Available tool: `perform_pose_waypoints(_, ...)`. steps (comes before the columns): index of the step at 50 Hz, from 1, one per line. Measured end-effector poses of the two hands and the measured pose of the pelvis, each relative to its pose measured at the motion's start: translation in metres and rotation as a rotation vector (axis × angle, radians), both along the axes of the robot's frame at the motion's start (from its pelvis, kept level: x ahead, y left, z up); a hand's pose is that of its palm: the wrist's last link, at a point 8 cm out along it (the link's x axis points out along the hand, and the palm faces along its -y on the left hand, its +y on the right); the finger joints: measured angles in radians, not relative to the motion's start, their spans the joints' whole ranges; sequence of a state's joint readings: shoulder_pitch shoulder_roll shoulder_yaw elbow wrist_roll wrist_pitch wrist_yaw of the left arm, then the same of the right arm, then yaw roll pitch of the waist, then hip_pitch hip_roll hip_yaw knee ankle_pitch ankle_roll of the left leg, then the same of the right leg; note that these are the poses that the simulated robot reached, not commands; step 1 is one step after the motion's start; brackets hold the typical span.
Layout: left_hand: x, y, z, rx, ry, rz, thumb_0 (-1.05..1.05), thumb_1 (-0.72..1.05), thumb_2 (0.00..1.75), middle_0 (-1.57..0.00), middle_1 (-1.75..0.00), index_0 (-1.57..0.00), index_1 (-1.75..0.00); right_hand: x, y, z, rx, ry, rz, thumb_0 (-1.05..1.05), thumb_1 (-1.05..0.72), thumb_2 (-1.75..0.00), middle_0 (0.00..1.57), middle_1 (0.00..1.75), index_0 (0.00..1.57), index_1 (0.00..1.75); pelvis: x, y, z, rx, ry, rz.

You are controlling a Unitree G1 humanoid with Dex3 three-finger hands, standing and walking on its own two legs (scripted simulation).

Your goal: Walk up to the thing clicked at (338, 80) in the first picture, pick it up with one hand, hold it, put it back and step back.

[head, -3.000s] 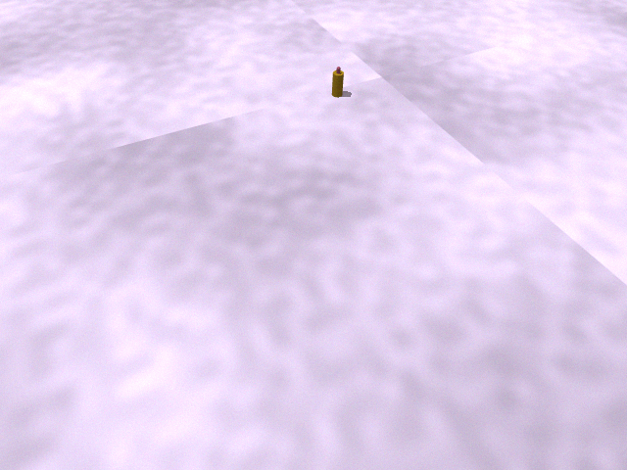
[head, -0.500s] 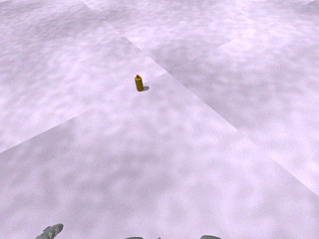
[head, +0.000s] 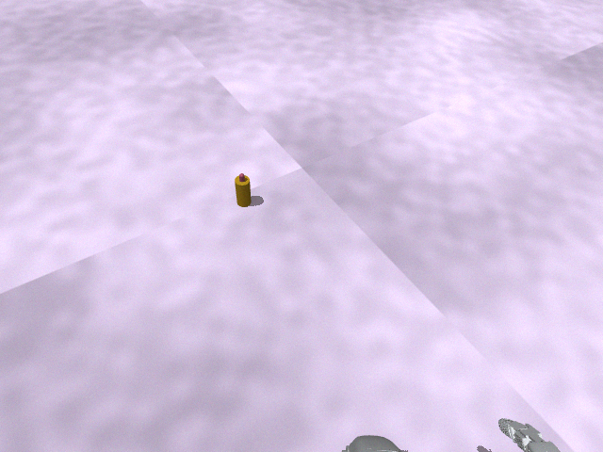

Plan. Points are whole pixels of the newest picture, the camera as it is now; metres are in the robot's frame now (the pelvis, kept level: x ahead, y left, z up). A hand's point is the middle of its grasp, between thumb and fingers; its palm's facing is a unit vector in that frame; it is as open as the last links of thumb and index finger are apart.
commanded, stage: walk up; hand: left
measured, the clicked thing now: (242, 188) +1.19 +0.22 -0.68
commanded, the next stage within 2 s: none
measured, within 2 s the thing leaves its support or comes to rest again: neither
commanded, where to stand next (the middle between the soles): +0.84 +0.02 m, yaw -1 degrees
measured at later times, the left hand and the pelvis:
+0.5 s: hand (174, 323) +0.32 +0.21 -0.11, palm faces -0.03 -0.92 -0.40, open 7.4 cm; pelvis +0.22 -0.05 +0.00, yaw -1 degrees
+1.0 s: hand (146, 277) +0.43 +0.30 -0.16, palm faces -0.03 -0.95 -0.32, open 7.4 cm; pelvis +0.41 +0.03 +0.00, yaw +1 degrees
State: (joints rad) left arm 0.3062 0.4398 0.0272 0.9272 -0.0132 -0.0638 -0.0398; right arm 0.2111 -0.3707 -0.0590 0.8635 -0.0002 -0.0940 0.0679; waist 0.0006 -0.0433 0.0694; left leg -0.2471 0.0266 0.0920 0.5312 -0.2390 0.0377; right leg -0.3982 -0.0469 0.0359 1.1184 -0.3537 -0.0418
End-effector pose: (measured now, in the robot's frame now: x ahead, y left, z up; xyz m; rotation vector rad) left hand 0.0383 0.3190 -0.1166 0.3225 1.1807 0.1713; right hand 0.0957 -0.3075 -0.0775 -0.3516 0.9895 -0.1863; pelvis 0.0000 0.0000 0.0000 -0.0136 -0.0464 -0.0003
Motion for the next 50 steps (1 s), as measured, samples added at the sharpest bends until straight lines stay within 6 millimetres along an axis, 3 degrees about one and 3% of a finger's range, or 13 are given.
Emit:
perform_pose_waypoints(4,0.068,0.000,0.011,-0.004,-0.081,-0.037,0.01,0.90,0.90,-0.20,-0.30,-0.20,-0.30,-0.001,-0.001,-0.002,0.003,0.066,-0.041,0.00,-0.90,-0.89,0.20,0.30,0.20,0.30,0.036,0.001,0.005,0.016,-0.012,-0.004)
perform_pose_waypoints(10,0.155,-0.013,0.023,0.006,-0.105,-0.095,0.01,0.91,0.90,-0.20,-0.30,-0.20,-0.30,0.009,-0.014,-0.018,0.024,0.154,-0.097,0.00,-0.90,-0.89,0.20,0.30,0.20,0.30,0.089,-0.007,0.003,0.042,-0.009,-0.018)
perform_pose_waypoints(14,0.211,-0.031,0.024,0.029,-0.116,-0.120,0.01,0.91,0.90,-0.20,-0.30,-0.20,-0.30,0.030,-0.030,-0.039,0.044,0.202,-0.130,0.00,-0.90,-0.89,0.20,0.30,0.20,0.30,0.131,-0.021,-0.007,0.061,0.002,-0.025)
perform_pose_waypoints(18,0.256,-0.051,0.025,0.053,-0.157,-0.120,0.01,0.90,0.90,-0.20,-0.30,-0.20,-0.30,0.066,-0.046,-0.060,0.057,0.233,-0.134,0.01,-0.90,-0.89,0.20,0.30,0.20,0.30,0.169,-0.036,-0.017,0.025,-0.004,-0.019)
perform_pose_waypoints(21,0.270,-0.061,0.035,0.052,-0.189,-0.088,0.01,0.90,0.90,-0.20,-0.30,-0.20,-0.30,0.102,-0.046,-0.057,0.075,0.232,-0.091,0.01,-0.90,-0.89,0.20,0.30,0.20,0.30,0.190,-0.044,-0.009,0.052,-0.018,-0.016)
perform_pose_waypoints(27,0.268,-0.061,0.047,0.065,-0.130,-0.040,0.00,0.90,0.90,-0.20,-0.30,-0.20,-0.30,0.179,-0.052,-0.040,0.082,0.142,-0.053,0.00,-0.90,-0.89,0.20,0.30,0.20,0.30,0.231,-0.046,0.006,0.041,-0.030,-0.025)
perform_pose_waypoints(33,0.272,-0.041,0.041,0.070,-0.070,0.009,0.01,0.90,0.90,-0.20,-0.30,-0.20,-0.30,0.234,-0.050,-0.029,0.053,0.145,-0.025,0.00,-0.90,-0.89,0.20,0.30,0.20,0.30,0.272,-0.038,0.008,0.005,-0.025,-0.001)
perform_pose_waypoints(39,0.290,-0.008,0.019,0.054,-0.022,0.064,0.01,0.90,0.90,-0.20,-0.30,-0.20,-0.30,0.296,-0.030,-0.021,0.008,0.166,0.024,0.00,-0.90,-0.90,0.20,0.30,0.20,0.30,0.320,-0.017,-0.001,-0.030,-0.014,0.023)
perform_pose_waypoints(45,0.335,0.023,-0.015,0.023,0.054,0.069,0.01,0.90,0.90,-0.20,-0.30,-0.20,-0.30,0.365,0.004,-0.013,-0.045,0.073,0.038,0.00,-0.90,-0.89,0.20,0.30,0.20,0.30,0.372,0.016,-0.015,-0.007,-0.011,0.016)
perform_pose_waypoints(50,0.391,0.027,-0.010,-0.017,0.037,0.020,0.01,0.91,0.90,-0.20,-0.30,-0.20,-0.30,0.387,0.025,0.002,-0.038,0.049,-0.006,0.00,-0.90,-0.89,0.20,0.30,0.20,0.30,0.405,0.029,-0.002,-0.013,-0.017,0.013)
